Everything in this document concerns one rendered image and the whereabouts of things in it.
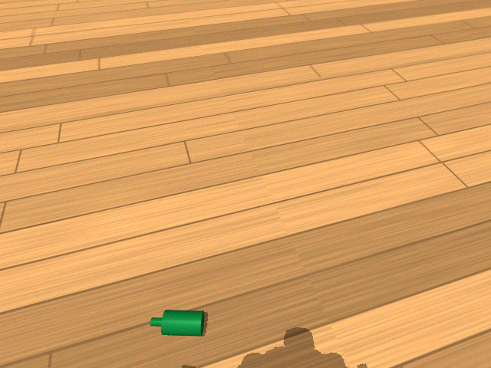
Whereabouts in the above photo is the bottle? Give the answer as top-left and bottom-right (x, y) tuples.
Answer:
(150, 310), (204, 336)

